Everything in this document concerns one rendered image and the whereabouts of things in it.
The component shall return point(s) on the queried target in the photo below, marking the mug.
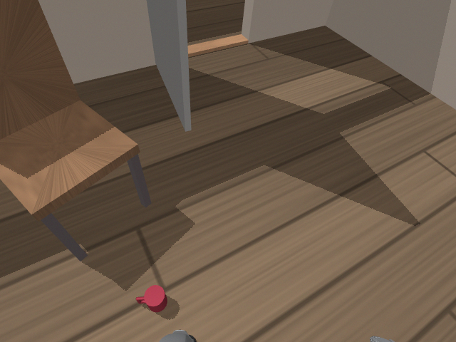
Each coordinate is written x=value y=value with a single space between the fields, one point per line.
x=154 y=297

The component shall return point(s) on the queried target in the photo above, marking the chair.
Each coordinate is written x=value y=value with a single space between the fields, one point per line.
x=52 y=145

